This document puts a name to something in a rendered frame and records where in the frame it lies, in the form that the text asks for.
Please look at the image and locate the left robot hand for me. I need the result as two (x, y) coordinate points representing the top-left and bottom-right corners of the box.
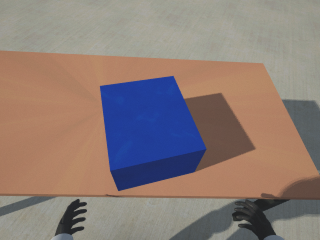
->
(55, 199), (87, 236)

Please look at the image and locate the carton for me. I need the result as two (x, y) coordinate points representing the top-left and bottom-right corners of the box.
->
(100, 76), (206, 191)

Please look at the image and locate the table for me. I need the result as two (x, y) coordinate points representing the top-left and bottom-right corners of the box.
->
(0, 50), (320, 222)

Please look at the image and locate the right robot hand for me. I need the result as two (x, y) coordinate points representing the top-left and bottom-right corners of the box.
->
(234, 199), (276, 240)

